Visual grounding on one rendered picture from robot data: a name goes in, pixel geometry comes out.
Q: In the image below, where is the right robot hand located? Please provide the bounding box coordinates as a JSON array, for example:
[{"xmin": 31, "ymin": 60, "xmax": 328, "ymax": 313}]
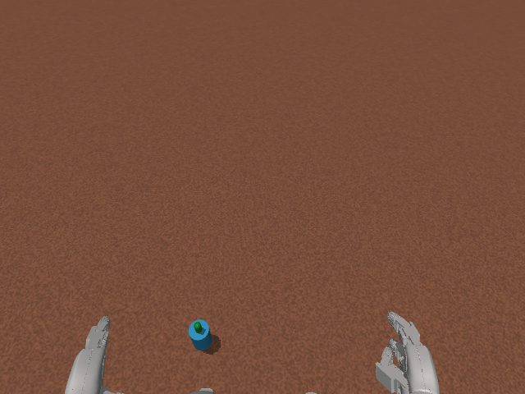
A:
[{"xmin": 376, "ymin": 311, "xmax": 440, "ymax": 394}]

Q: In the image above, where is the left robot hand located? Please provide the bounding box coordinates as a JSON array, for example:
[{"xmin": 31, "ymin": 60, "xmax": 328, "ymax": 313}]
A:
[{"xmin": 65, "ymin": 316, "xmax": 124, "ymax": 394}]

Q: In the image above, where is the bottle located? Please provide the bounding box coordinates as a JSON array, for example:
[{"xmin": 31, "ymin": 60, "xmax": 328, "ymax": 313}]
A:
[{"xmin": 189, "ymin": 319, "xmax": 212, "ymax": 350}]

